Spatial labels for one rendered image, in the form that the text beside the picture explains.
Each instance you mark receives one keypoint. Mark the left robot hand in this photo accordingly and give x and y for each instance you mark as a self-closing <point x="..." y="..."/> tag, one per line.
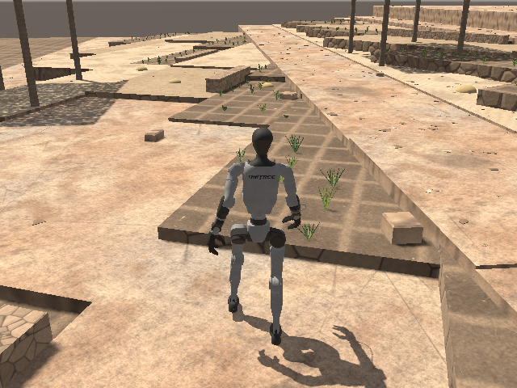
<point x="211" y="242"/>

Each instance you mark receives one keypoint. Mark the left robot forearm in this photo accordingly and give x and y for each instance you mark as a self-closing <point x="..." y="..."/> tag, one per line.
<point x="220" y="217"/>

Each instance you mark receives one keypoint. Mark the right robot hand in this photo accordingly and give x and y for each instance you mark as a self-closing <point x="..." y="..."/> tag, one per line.
<point x="295" y="224"/>

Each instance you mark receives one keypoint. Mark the robot left foot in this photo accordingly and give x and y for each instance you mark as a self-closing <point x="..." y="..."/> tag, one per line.
<point x="233" y="305"/>

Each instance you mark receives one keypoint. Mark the right robot forearm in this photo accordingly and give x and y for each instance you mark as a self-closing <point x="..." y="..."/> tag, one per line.
<point x="296" y="210"/>

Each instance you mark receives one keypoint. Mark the humanoid robot torso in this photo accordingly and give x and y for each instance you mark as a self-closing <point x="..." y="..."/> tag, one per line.
<point x="259" y="193"/>

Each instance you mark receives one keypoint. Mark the right robot upper arm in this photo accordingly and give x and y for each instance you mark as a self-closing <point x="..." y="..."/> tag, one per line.
<point x="289" y="184"/>

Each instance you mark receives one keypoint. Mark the left robot upper arm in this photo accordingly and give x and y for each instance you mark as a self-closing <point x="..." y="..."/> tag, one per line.
<point x="231" y="183"/>

